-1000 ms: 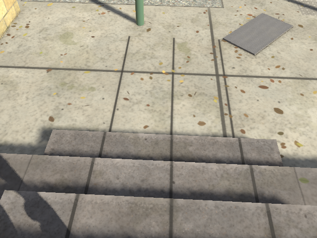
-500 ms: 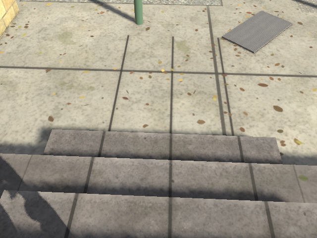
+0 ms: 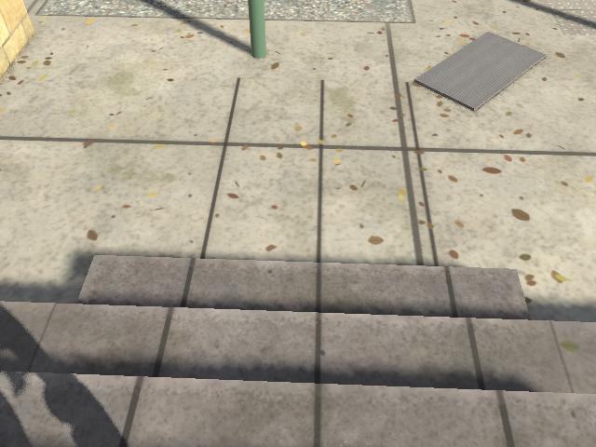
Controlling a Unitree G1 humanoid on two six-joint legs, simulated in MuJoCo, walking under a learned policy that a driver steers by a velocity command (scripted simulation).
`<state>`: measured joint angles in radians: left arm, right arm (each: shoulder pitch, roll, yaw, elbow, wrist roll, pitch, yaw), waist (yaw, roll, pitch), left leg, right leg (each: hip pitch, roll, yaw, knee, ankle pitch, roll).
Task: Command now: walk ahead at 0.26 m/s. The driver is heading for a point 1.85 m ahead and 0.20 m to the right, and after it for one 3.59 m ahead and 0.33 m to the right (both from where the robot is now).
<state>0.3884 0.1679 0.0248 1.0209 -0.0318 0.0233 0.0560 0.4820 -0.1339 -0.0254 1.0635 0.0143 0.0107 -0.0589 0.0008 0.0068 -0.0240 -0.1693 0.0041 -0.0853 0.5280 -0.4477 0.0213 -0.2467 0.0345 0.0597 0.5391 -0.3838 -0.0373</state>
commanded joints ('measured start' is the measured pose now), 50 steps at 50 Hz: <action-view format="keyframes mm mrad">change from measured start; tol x32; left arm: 1 49 120 28 -38 -6 -35 -6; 17 -414 101 4 -271 24 -168 -109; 25 361 257 76 -22 32 -87 -85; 32 -160 112 0 -95 47 -143 -132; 50 202 148 18 -6 7 -55 15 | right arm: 1 78 -59 -12 -23 1 -36 7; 24 -44 -247 -43 -47 10 -61 -8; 27 345 -15 -1 -27 40 -123 24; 50 -560 -98 -11 -397 3 -110 143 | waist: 1 4 -34 184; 22 48 125 34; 27 29 -627 -177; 31 -48 -32 41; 50 154 -62 153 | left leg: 1 -211 -21 27 -54 -142 59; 12 302 306 -406 -85 298 214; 20 -293 99 -96 -4 25 68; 24 -190 37 -18 688 347 -30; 25 -382 -88 -12 1216 -218 -74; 27 -715 -142 -180 1605 -364 -4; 42 -545 82 12 109 996 51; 50 -478 66 10 -149 787 5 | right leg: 1 -54 -78 128 -146 -311 -101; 9 -687 -43 0 468 -226 -46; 16 -827 -170 69 330 331 -15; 18 -284 -93 -7 -87 790 0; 25 512 -162 -34 9 696 3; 26 589 -229 120 244 1129 -15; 30 32 -487 655 -269 45 -257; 38 -57 -270 251 -152 571 -238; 50 97 -161 183 239 180 -159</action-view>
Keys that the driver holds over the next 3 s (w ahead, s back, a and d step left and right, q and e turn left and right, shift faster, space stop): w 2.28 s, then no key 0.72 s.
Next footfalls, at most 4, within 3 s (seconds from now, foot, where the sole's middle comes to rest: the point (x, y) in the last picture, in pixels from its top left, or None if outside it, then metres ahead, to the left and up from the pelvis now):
0.50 right None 0.36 -0.21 -0.92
1.08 left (301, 429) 0.70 0.02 -1.07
1.66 right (380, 355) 1.02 -0.25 -1.22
2.30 left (310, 291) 1.39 -0.02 -1.37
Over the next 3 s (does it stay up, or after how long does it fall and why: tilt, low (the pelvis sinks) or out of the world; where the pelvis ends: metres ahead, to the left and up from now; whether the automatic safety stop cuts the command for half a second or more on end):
stays up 1.42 -0.12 -0.59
